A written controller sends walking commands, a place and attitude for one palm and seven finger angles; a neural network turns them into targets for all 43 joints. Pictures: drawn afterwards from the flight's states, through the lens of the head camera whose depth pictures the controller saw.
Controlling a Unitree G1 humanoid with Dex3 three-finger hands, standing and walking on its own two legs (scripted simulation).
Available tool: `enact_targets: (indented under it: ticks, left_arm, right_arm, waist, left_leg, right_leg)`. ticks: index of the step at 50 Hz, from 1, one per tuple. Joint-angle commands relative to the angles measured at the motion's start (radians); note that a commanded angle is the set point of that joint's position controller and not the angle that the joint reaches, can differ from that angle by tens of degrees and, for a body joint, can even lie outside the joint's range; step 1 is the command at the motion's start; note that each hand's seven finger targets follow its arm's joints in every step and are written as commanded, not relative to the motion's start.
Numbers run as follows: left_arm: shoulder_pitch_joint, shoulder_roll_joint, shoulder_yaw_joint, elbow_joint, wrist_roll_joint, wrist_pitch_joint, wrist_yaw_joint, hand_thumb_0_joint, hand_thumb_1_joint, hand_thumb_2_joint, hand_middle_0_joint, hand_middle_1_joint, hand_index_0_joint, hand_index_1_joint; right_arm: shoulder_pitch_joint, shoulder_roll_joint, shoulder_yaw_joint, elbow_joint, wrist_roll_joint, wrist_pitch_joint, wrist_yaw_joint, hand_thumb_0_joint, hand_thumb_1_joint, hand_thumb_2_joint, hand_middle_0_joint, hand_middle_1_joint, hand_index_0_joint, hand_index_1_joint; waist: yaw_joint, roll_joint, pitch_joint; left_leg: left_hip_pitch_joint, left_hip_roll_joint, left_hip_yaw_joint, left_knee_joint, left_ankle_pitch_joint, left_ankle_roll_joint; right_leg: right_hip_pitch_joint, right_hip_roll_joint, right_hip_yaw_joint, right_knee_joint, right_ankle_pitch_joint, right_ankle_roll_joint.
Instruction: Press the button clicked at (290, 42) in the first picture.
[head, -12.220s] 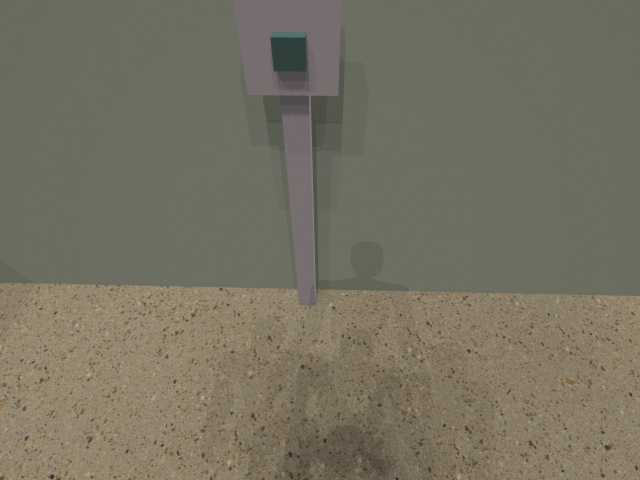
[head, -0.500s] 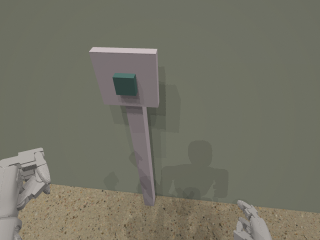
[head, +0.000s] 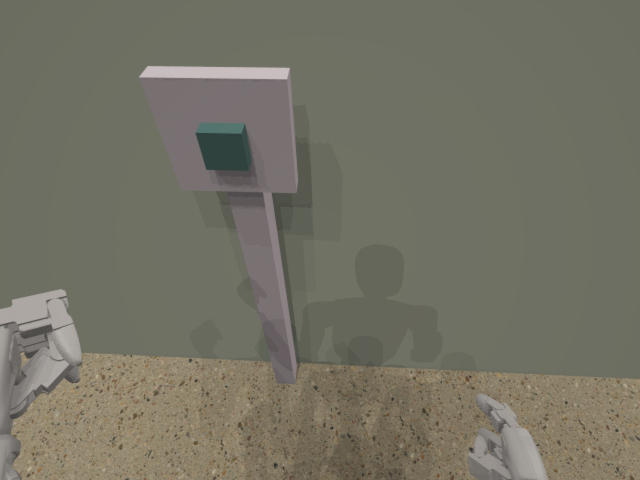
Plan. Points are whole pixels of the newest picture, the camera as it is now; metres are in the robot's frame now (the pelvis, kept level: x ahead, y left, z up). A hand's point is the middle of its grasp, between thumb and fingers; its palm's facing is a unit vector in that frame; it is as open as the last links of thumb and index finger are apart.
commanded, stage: step back with the hand held close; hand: left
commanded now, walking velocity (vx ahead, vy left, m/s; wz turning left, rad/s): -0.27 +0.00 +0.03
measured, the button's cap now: (225, 145) +0.49 +0.17 +0.17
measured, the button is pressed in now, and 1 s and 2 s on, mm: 0 0 0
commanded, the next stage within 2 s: stop stepping back and stand still in 0.96 s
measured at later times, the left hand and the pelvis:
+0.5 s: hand (20, 436) +0.12 +0.25 +0.15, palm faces +0.38 -0.82 -0.42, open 3.1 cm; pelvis -0.07 +0.01 -0.02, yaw +0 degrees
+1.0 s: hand out of the picture +0.02 +0.23 +0.17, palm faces +0.28 -0.82 -0.50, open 3.1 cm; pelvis -0.16 +0.00 -0.01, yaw +0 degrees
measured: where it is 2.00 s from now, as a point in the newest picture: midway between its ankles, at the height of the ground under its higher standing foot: outside the picture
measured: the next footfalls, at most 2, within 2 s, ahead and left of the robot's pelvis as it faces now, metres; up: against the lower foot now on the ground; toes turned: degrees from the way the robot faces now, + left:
right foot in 0.72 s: -0.13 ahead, -0.12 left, +0.00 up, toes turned +2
left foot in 1.12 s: -0.21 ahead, +0.14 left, +0.00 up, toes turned +1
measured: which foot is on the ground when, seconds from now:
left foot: down 0.00-0.94, up 0.96-1.00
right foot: down 0.00-0.54, up 0.56-0.70, down 0.72-1.00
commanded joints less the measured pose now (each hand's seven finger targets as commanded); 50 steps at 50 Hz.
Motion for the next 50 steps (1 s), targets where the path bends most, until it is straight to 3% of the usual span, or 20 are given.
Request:
enact_targets:
  ticks: [1,8,13,16,18,22,25,28,30,34,37,38,40,41,43,44,45,47,48,50]
  left_arm:
    - [0.053,0.186,0.126,-0.251,-0.007,-0.064,0.023,0.0,0.9,0.9,-1.3,-1.5,-1.3,-1.5]
    - [0.104,0.21,0.162,-0.318,-0.007,-0.075,0.039,0.0,0.9,0.9,-1.3,-1.5,-1.3,-1.5]
    - [0.081,0.188,0.156,-0.304,-0.001,-0.083,0.042,0.0,0.9,0.9,-1.3,-1.5,-1.3,-1.5]
    - [0.056,0.186,0.157,-0.305,0.007,-0.094,0.045,0.0,0.9,0.9,-1.3,-1.5,-1.3,-1.5]
    - [0.034,0.186,0.148,-0.312,0.008,-0.1,0.05,0.0,0.9,0.9,-1.3,-1.5,-1.3,-1.5]
    - [0.003,0.202,0.138,-0.34,0.009,-0.118,0.069,0.0,0.9,0.9,-1.3,-1.5,-1.3,-1.5]
    - [0.012,0.208,0.152,-0.34,0.01,-0.125,0.081,0.0,0.9,0.9,-1.3,-1.5,-1.3,-1.5]
    - [0.023,0.192,0.176,-0.326,0.034,-0.14,0.075,0.0,0.9,0.9,-1.3,-1.5,-1.3,-1.5]
    - [0.025,0.202,0.176,-0.336,0.026,-0.146,0.068,0.0,0.9,0.9,-1.3,-1.5,-1.3,-1.5]
    - [0.068,0.177,0.142,-0.332,0.011,-0.166,0.048,0.0,0.9,0.9,-1.3,-1.5,-1.3,-1.5]
    - [0.038,0.205,0.146,-0.357,0.001,-0.186,0.033,0.0,0.9,0.9,-1.3,-1.5,-1.3,-1.5]
    - [0.039,0.206,0.15,-0.371,-0.006,-0.189,0.034,0.0,0.9,0.9,-1.3,-1.5,-1.3,-1.5]
    - [0.051,0.224,0.156,-0.392,-0.011,-0.18,0.032,0.0,0.9,0.9,-1.3,-1.5,-1.3,-1.5]
    - [0.075,0.233,0.166,-0.397,-0.021,-0.173,0.029,0.0,0.9,0.9,-1.3,-1.5,-1.3,-1.5]
    - [0.127,0.249,0.2,-0.391,-0.038,-0.162,0.028,0.0,0.9,0.9,-1.3,-1.5,-1.3,-1.5]
    - [0.156,0.264,0.224,-0.374,-0.045,-0.156,0.028,0.0,0.9,0.9,-1.3,-1.5,-1.3,-1.5]
    - [0.163,0.271,0.229,-0.355,-0.048,-0.153,0.028,0.0,0.9,0.9,-1.3,-1.5,-1.3,-1.5]
    - [0.107,0.268,0.212,-0.317,-0.044,-0.14,0.045,0.0,0.9,0.9,-1.3,-1.5,-1.3,-1.5]
    - [0.085,0.239,0.203,-0.267,-0.033,-0.115,0.055,0.0,0.9,0.9,-1.3,-1.5,-1.3,-1.5]
    - [0.029,0.217,0.172,-0.245,-0.013,-0.107,0.055,0.0,0.9,0.9,-1.3,-1.5,-1.3,-1.5]
  right_arm:
    - [-0.094,-0.105,-0.061,-0.186,0.008,-0.017,-0.017,0.0,-0.9,-0.9,0.2,0.3,0.2,0.3]
    - [-0.09,-0.104,-0.069,-0.211,0.013,-0.01,-0.025,0.0,-0.9,-0.9,0.2,0.3,0.2,0.3]
    - [-0.081,-0.111,-0.067,-0.208,0.01,-0.032,-0.025,0.0,-0.9,-0.9,0.2,0.3,0.2,0.3]
    - [-0.061,-0.112,-0.068,-0.206,0.012,-0.046,-0.027,0.0,-0.9,-0.9,0.2,0.3,0.2,0.3]
    - [-0.05,-0.109,-0.068,-0.205,0.011,-0.053,-0.024,0.0,-0.9,-0.9,0.2,0.3,0.2,0.3]
    - [-0.036,-0.105,-0.063,-0.179,0.003,-0.058,-0.027,0.0,-0.9,-0.9,0.2,0.3,0.2,0.3]
    - [-0.051,-0.107,-0.055,-0.175,0.0,-0.06,-0.037,0.0,-0.9,-0.9,0.2,0.3,0.2,0.3]
    - [-0.068,-0.122,-0.059,-0.193,0.0,-0.082,-0.041,0.0,-0.9,-0.9,0.2,0.3,0.2,0.3]
    - [-0.066,-0.101,-0.061,-0.19,-0.006,-0.096,-0.039,0.0,-0.9,-0.9,0.2,0.3,0.2,0.3]
    - [-0.063,-0.115,-0.059,-0.153,-0.019,-0.124,-0.023,0.0,-0.9,-0.9,0.2,0.3,0.2,0.3]
    - [-0.06,-0.117,-0.055,-0.113,-0.024,-0.128,-0.013,0.0,-0.9,-0.9,0.2,0.3,0.2,0.3]
    - [-0.05,-0.11,-0.057,-0.105,-0.02,-0.123,-0.011,0.0,-0.9,-0.9,0.2,0.3,0.2,0.3]
    - [-0.053,-0.105,-0.064,-0.11,-0.011,-0.116,-0.005,0.0,-0.9,-0.9,0.2,0.3,0.2,0.3]
    - [-0.066,-0.106,-0.069,-0.128,-0.007,-0.113,-0.002,0.0,-0.9,-0.9,0.2,0.3,0.2,0.3]
    - [-0.1,-0.106,-0.071,-0.157,-0.005,-0.099,-0.001,0.0,-0.9,-0.9,0.2,0.3,0.2,0.3]
    - [-0.114,-0.103,-0.071,-0.169,-0.005,-0.09,-0.004,0.0,-0.9,-0.9,0.2,0.3,0.2,0.3]
    - [-0.118,-0.09,-0.069,-0.177,0.005,-0.078,-0.007,0.0,-0.9,-0.9,0.2,0.3,0.2,0.3]
    - [-0.114,-0.077,-0.083,-0.145,0.011,-0.055,-0.011,0.0,-0.9,-0.9,0.2,0.3,0.2,0.3]
    - [-0.128,-0.061,-0.077,-0.124,-0.002,-0.039,-0.012,0.0,-0.9,-0.9,0.2,0.3,0.2,0.3]
    - [-0.133,-0.029,-0.046,-0.131,-0.008,-0.026,-0.022,0.0,-0.9,-0.9,0.2,0.3,0.2,0.3]
  waist:
    - [-0.007,-0.051,-0.186]
    - [-0.005,0.033,-0.2]
    - [-0.008,0.06,-0.117]
    - [-0.02,-0.013,-0.097]
    - [-0.029,-0.085,-0.078]
    - [-0.04,-0.136,-0.083]
    - [-0.04,-0.04,-0.08]
    - [-0.021,0.203,-0.08]
    - [-0.017,0.089,-0.088]
    - [-0.023,0.118,-0.091]
    - [-0.015,0.127,-0.183]
    - [-0.008,0.107,-0.245]
    - [-0.012,0.067,-0.371]
    - [-0.009,0.065,-0.388]
    - [-0.001,0.103,-0.32]
    - [-0.001,0.066,-0.273]
    - [-0.012,-0.041,-0.212]
    - [-0.016,-0.24,-0.109]
    - [-0.015,-0.242,-0.073]
    - [-0.033,-0.192,-0.057]
  left_leg:
    - [-0.002,0.066,-0.096,-0.026,0.321,0.008]
    - [-0.09,0.109,-0.134,-0.041,0.365,0.017]
    - [-0.304,0.15,-0.164,-0.104,0.076,0.049]
    - [-0.378,0.12,-0.16,-0.074,-0.137,0.049]
    - [-0.329,0.068,-0.142,0.002,-0.225,0.034]
    - [-0.135,0.012,-0.12,0.165,-0.191,0.001]
    - [-0.17,0.066,-0.196,0.008,-0.2,0.018]
    - [-0.538,0.267,-0.408,-0.318,-0.494,0.097]
    - [-0.435,0.258,-0.379,-0.237,-0.253,0.103]
    - [-0.271,0.218,-0.311,-0.155,0.024,0.082]
    - [-0.077,0.199,-0.277,-0.114,0.291,0.062]
    - [0.033,0.183,-0.25,-0.053,0.496,0.052]
    - [0.188,0.165,-0.186,0.001,0.674,0.031]
    - [0.194,0.171,-0.179,-0.009,0.606,0.031]
    - [0.021,0.177,-0.19,-0.079,0.271,0.03]
    - [-0.075,0.155,-0.184,-0.092,0.085,0.018]
    - [-0.101,0.089,-0.136,-0.007,-0.086,-0.015]
    - [-0.072,-0.047,-0.105,0.513,-0.141,-0.078]
    - [-0.211,-0.042,-0.14,0.643,-0.181,-0.066]
    - [-0.246,0.01,-0.145,0.538,-0.169,-0.062]
  right_leg:
    - [0.08,-0.076,0.089,0.024,0.343,-0.009]
    - [0.081,-0.045,0.065,0.146,0.303,0.0]
    - [0.1,-0.031,0.077,0.227,0.135,0.004]
    - [0.089,-0.056,0.129,0.194,0.11,-0.009]
    - [-0.029,-0.1,0.2,0.079,-0.016,-0.032]
    - [-0.27,-0.181,0.251,-0.075,-0.247,-0.081]
    - [-0.234,-0.101,0.156,0.015,-0.235,-0.04]
    - [0.107,0.051,0.05,0.425,-0.118,0.017]
    - [0.039,0.041,0.077,0.419,-0.141,0.007]
    - [-0.011,0.042,0.074,0.205,-0.125,-0.001]
    - [-0.031,0.048,0.066,0.107,-0.057,0.002]
    - [-0.052,0.036,0.077,0.066,0.072,-0.003]
    - [-0.07,0.033,0.072,0.103,0.113,0.014]
    - [-0.086,0.035,0.067,0.121,0.029,0.018]
    - [-0.058,0.033,0.063,0.119,-0.108,-0.003]
    - [-0.043,0.018,0.08,0.074,-0.101,-0.018]
    - [-0.128,-0.05,0.151,-0.016,-0.144,-0.05]
    - [-0.469,-0.349,0.453,-0.242,-0.327,-0.196]
    - [-0.403,-0.356,0.406,-0.2,-0.093,-0.21]
    - [-0.265,-0.27,0.258,-0.082,0.293,-0.17]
